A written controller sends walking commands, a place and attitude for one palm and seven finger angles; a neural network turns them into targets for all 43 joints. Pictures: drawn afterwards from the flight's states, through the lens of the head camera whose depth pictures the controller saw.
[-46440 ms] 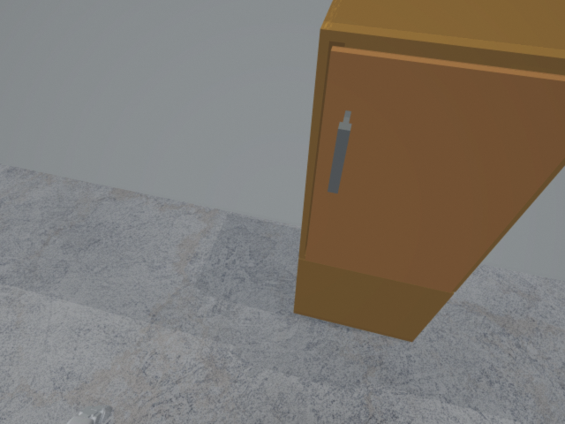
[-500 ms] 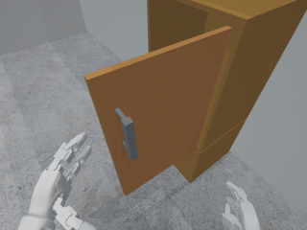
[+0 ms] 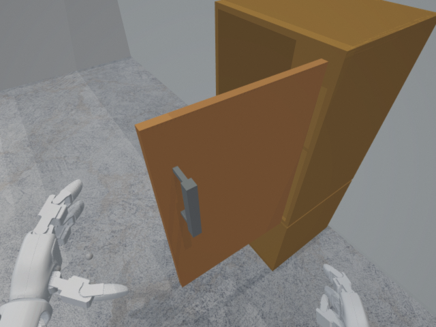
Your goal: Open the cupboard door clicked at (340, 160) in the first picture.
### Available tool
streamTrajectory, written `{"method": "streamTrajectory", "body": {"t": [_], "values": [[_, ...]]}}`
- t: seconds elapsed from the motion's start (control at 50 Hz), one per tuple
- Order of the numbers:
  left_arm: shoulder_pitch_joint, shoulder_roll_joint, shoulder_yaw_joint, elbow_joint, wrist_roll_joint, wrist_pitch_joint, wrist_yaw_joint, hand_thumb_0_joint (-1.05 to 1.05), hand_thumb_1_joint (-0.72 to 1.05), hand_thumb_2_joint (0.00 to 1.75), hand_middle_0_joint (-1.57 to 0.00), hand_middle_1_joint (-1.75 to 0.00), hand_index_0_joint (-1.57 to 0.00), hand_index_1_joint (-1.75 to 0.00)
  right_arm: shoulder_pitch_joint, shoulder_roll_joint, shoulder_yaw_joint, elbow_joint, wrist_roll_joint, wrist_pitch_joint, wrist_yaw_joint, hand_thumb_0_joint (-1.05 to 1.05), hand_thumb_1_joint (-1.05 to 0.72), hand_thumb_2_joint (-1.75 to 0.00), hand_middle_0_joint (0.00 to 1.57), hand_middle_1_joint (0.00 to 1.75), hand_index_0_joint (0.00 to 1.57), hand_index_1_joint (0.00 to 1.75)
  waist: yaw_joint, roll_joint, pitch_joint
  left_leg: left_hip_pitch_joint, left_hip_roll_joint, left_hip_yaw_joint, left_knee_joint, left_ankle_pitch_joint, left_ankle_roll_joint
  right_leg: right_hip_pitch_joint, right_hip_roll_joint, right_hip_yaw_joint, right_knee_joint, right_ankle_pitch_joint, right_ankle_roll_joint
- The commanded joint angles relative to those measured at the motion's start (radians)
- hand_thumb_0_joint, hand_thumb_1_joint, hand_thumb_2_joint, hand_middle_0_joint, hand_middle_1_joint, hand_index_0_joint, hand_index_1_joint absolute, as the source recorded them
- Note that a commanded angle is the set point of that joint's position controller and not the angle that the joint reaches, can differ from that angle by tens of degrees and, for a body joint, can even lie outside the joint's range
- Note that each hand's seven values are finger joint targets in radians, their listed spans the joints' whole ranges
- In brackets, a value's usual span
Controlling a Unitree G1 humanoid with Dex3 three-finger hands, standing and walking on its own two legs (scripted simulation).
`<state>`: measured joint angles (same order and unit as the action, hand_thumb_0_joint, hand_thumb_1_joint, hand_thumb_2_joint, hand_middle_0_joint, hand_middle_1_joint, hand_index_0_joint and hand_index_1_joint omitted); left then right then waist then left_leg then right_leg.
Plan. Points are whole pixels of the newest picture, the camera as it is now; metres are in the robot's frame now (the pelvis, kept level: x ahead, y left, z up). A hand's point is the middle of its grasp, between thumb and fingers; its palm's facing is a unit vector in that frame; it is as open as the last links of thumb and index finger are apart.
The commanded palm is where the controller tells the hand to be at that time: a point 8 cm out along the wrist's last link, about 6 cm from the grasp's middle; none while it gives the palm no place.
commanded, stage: draw the hand back to the body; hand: left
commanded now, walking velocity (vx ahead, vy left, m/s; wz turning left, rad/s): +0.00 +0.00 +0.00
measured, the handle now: (186, 202) +0.31 +0.10 +0.08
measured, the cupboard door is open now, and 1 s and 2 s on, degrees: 88 88 88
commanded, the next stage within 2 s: step back with the hand held close in 0.92 s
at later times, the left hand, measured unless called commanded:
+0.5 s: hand (64, 210) +0.23 +0.26 +0.16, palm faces +0.42 -0.81 -0.40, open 9.6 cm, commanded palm +0.18 +0.30 +0.18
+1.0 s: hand (62, 212) +0.22 +0.25 +0.17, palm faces +0.44 -0.81 -0.39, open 7.4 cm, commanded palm +0.17 +0.29 +0.18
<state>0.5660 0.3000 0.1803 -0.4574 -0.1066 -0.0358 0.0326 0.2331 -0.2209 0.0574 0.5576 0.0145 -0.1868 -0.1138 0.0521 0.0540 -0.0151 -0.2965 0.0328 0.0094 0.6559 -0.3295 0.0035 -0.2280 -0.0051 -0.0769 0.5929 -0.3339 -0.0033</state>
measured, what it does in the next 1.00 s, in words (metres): stands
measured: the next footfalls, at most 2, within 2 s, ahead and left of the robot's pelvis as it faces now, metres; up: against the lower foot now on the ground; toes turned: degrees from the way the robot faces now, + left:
right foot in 1.96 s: -0.11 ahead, -0.09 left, +0.00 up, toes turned -1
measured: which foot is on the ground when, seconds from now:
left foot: down 0.00-1.00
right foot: down 0.00-1.00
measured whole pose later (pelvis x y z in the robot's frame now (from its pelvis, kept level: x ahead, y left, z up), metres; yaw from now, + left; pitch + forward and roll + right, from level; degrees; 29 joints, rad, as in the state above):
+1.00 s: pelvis +0.02 -0.01 +0.02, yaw -2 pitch -5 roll +0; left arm 0.47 0.33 0.33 -0.40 -0.07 -0.06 0.12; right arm 0.19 -0.22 0.01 0.65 0.00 -0.09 -0.07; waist 0.07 0.06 0.03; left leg -0.08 0.03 0.04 0.41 -0.25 -0.01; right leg -0.04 0.00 -0.05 0.38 -0.26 -0.01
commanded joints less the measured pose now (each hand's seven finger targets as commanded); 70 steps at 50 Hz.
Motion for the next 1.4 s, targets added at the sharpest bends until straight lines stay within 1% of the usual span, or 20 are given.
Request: {"method": "streamTrajectory", "body": {"t": [0.0,0.12,0.22,0.36,0.52,0.58,0.64,0.78,0.84,0.98,1.0,1.02,1.04,1.06,1.08,1.1,1.14,1.22,1.28,1.38], "values": [[-0.073,0.133,0.087,-0.206,0.049,-0.079,0.088,0.0,-0.01,0.51,-0.17,-0.3,-0.17,-0.3,-0.143,-0.099,-0.047,-0.141,-0.011,-0.041,-0.004,0.0,-0.9,-0.9,0.2,0.3,0.2,0.3,0.002,0.01,-0.009,0.107,-0.017,-0.003,-0.192,0.089,0.017,-0.004,-0.009,0.045,-0.212,0.062,-0.016],[-0.09,0.155,0.125,-0.205,0.064,-0.093,0.11,0.0,0.2,0.6,-0.18,-0.3,-0.18,-0.3,-0.156,-0.105,-0.054,-0.11,-0.019,-0.029,0.005,0.0,-0.9,-0.9,0.2,0.3,0.2,0.3,0.011,0.024,-0.041,0.178,-0.013,0.0,-0.249,0.22,0.017,0.092,-0.006,0.037,-0.222,0.196,-0.018],[-0.082,0.169,0.164,-0.201,0.06,-0.092,0.109,0.0,0.37,0.68,-0.18,-0.3,-0.18,-0.3,-0.163,-0.105,-0.062,-0.1,-0.021,-0.004,0.018,0.0,-0.9,-0.9,0.2,0.3,0.2,0.3,0.017,0.002,-0.053,0.21,-0.008,0.008,-0.26,0.34,0.015,0.141,-0.004,0.036,-0.223,0.309,-0.015],[-0.109,0.19,0.223,-0.16,0.05,-0.082,0.105,0.0,0.62,0.78,-0.19,-0.3,-0.19,-0.3,-0.168,-0.104,-0.071,-0.092,-0.02,0.036,0.027,0.0,-0.9,-0.9,0.2,0.3,0.2,0.3,0.02,-0.014,-0.042,0.231,-0.002,0.017,-0.264,0.423,0.014,0.164,-0.002,0.041,-0.234,0.39,-0.012],[-0.187,0.237,0.284,-0.186,0.045,-0.086,0.111,0.0,0.9,0.9,-0.2,-0.3,-0.2,-0.3,-0.166,-0.104,-0.075,-0.086,-0.02,0.049,0.036,0.0,-0.9,-0.9,0.2,0.3,0.2,0.3,0.023,0.036,-0.08,0.264,-0.001,0.017,-0.26,0.492,0.011,0.18,-0.003,0.043,-0.233,0.43,-0.011],[-0.14,0.195,0.252,-0.142,0.042,-0.076,0.102,0.0,0.9,0.9,-0.2,-0.3,-0.2,-0.3,-0.167,-0.105,-0.078,-0.088,-0.018,0.058,0.042,0.0,-0.9,-0.9,0.2,0.3,0.2,0.3,0.022,0.002,-0.064,0.261,0.004,0.02,-0.263,0.516,0.013,0.177,-0.002,0.042,-0.232,0.45,-0.007],[-0.15,0.209,0.256,-0.144,0.042,-0.076,0.098,0.0,0.9,0.9,-0.2,-0.3,-0.2,-0.3,-0.173,-0.112,-0.084,-0.09,-0.017,0.067,0.045,0.0,-0.9,-0.9,0.2,0.3,0.2,0.3,0.022,-0.021,-0.064,0.251,0.004,0.022,-0.266,0.485,0.014,0.183,-0.001,0.045,-0.238,0.443,-0.008],[-0.173,0.229,0.272,-0.173,0.043,-0.089,0.103,0.0,0.9,0.9,-0.2,-0.3,-0.2,-0.3,-0.179,-0.104,-0.08,-0.088,-0.016,0.059,0.038,0.0,-0.9,-0.9,0.2,0.3,0.2,0.3,0.022,0.021,-0.057,0.25,-0.004,0.023,-0.274,0.403,0.013,0.169,-0.001,0.05,-0.253,0.387,-0.009],[-0.176,0.231,0.272,-0.158,0.042,-0.092,0.105,0.0,0.9,0.9,-0.2,-0.3,-0.2,-0.3,-0.182,-0.106,-0.082,-0.083,-0.015,0.052,0.035,0.0,-0.9,-0.9,0.2,0.3,0.2,0.3,0.021,-0.001,-0.041,0.243,-0.006,0.026,-0.278,0.362,0.015,0.162,0.0,0.052,-0.267,0.36,-0.011],[-0.177,0.218,0.261,-0.147,0.042,-0.104,0.104,0.0,0.9,0.9,-0.2,-0.3,-0.2,-0.3,-0.184,-0.105,-0.083,-0.076,-0.015,0.039,0.036,0.0,-0.9,-0.9,0.2,0.3,0.2,0.3,0.02,0.015,-0.023,0.245,-0.007,0.024,-0.29,0.318,0.015,0.148,0.0,0.055,-0.279,0.314,-0.009],[-0.172,0.218,0.263,-0.14,0.041,-0.105,0.104,0.0,0.9,0.9,-0.2,-0.3,-0.2,-0.3,-0.185,-0.104,-0.085,-0.074,-0.014,0.039,0.035,0.0,-0.9,-0.9,0.2,0.3,0.2,0.3,0.02,-0.008,-0.024,0.245,-0.007,0.026,-0.289,0.315,0.016,0.146,0.002,0.055,-0.282,0.308,-0.008],[-0.255,0.238,0.265,-0.199,0.042,-0.114,0.106,0.0,0.9,0.9,-0.2,-0.3,-0.2,-0.3,-0.192,-0.107,-0.083,-0.077,-0.014,0.033,0.034,0.0,-0.9,-0.9,0.2,0.3,0.2,0.3,0.016,0.021,-0.041,0.253,-0.01,0.026,-0.286,0.308,0.018,0.146,-0.001,0.062,-0.285,0.309,-0.007],[-0.417,0.4,0.425,-0.235,0.053,-0.165,0.117,0.0,0.9,0.9,-0.2,-0.3,-0.2,-0.3,-0.17,-0.109,-0.065,-0.114,-0.003,0.052,0.036,0.0,-0.9,-0.9,0.2,0.3,0.2,0.3,-0.023,0.053,0.07,0.171,0.006,0.002,-0.267,0.226,0.025,0.047,-0.045,0.134,-0.327,0.335,-0.012],[-0.266,0.302,0.354,-0.127,0.045,-0.168,0.1,0.0,0.9,0.9,-0.2,-0.3,-0.2,-0.3,-0.177,-0.108,-0.077,-0.087,-0.01,0.062,0.031,0.0,-0.9,-0.9,0.2,0.3,0.2,0.3,-0.028,-0.065,0.042,0.168,0.009,-0.005,-0.239,0.22,0.03,0.032,-0.066,0.14,-0.334,0.36,-0.008],[-0.148,0.244,0.309,-0.079,0.048,-0.158,0.089,0.0,0.9,0.9,-0.2,-0.3,-0.2,-0.3,-0.167,-0.114,-0.086,-0.097,-0.01,0.077,0.034,0.0,-0.9,-0.9,0.2,0.3,0.2,0.3,-0.03,-0.094,0.016,0.187,0.01,0.002,-0.224,0.253,0.032,0.03,-0.072,0.139,-0.323,0.402,-0.007],[-0.107,0.223,0.289,-0.088,0.049,-0.154,0.082,0.0,0.9,0.9,-0.2,-0.3,-0.2,-0.3,-0.165,-0.119,-0.09,-0.107,-0.011,0.089,0.038,0.0,-0.9,-0.9,0.2,0.3,0.2,0.3,-0.033,-0.089,-0.012,0.189,0.014,0.01,-0.221,0.279,0.029,0.036,-0.075,0.13,-0.307,0.428,-0.003],[-0.079,0.222,0.281,-0.121,0.051,-0.155,0.082,0.0,0.9,0.9,-0.2,-0.3,-0.2,-0.3,-0.168,-0.126,-0.098,-0.114,-0.012,0.105,0.035,0.0,-0.9,-0.9,0.2,0.3,0.2,0.3,-0.034,-0.02,-0.053,0.189,0.027,0.017,-0.224,0.336,0.026,0.047,-0.08,0.116,-0.276,0.46,0.003],[-0.046,0.273,0.329,-0.183,0.054,-0.157,0.097,0.0,0.9,0.9,-0.2,-0.3,-0.2,-0.3,-0.158,-0.121,-0.107,-0.141,-0.008,0.122,0.029,0.0,-0.9,-0.9,0.2,0.3,0.2,0.3,-0.034,-0.044,-0.122,0.174,0.047,0.014,-0.221,0.409,0.022,0.058,-0.068,0.115,-0.223,0.489,0.01],[-0.025,0.301,0.362,-0.235,0.054,-0.164,0.111,0.0,0.9,0.9,-0.2,-0.3,-0.2,-0.3,-0.154,-0.118,-0.112,-0.157,-0.004,0.129,0.021,0.0,-0.9,-0.9,0.2,0.3,0.2,0.3,-0.032,-0.025,-0.164,0.158,0.058,0.005,-0.219,0.469,0.021,0.086,-0.063,0.107,-0.17,0.535,0.01],[0.004,0.298,0.371,-0.266,0.056,-0.175,0.123,0.0,0.9,0.9,-0.2,-0.3,-0.2,-0.3,-0.147,-0.118,-0.115,-0.169,-0.003,0.123,0.018,0.0,-0.9,-0.9,0.2,0.3,0.2,0.3,-0.032,0.026,-0.143,0.062,0.078,-0.02,-0.245,0.372,0.026,0.078,-0.048,0.108,-0.127,0.42,0.013]]}}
